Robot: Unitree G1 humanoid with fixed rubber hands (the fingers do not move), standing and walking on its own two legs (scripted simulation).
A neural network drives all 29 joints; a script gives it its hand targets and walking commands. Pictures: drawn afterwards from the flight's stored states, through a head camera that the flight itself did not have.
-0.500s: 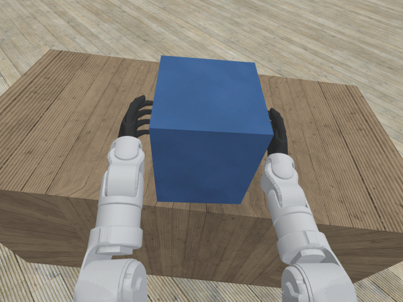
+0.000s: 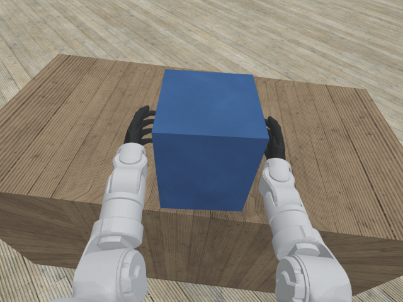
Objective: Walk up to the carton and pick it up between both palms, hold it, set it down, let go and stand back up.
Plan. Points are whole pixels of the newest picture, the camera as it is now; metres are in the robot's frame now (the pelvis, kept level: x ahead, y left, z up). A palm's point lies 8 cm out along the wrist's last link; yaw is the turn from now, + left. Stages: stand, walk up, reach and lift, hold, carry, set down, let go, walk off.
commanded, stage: set down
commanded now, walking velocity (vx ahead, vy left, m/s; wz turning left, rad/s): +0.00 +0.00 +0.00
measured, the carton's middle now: (205, 143) +0.44 -0.03 +0.06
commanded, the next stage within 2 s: none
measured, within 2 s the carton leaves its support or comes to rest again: rests again in 0.96 s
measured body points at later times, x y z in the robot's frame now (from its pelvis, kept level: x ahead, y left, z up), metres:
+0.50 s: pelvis +0.00 +0.00 +0.00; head +0.02 +0.01 +0.45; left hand +0.43 +0.11 +0.08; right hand +0.40 -0.18 +0.08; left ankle +0.00 +0.12 -0.75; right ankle -0.03 -0.10 -0.75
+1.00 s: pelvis +0.00 +0.01 +0.00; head +0.04 +0.01 +0.45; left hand +0.43 +0.11 +0.06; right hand +0.39 -0.18 +0.06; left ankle +0.00 +0.12 -0.75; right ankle -0.03 -0.10 -0.75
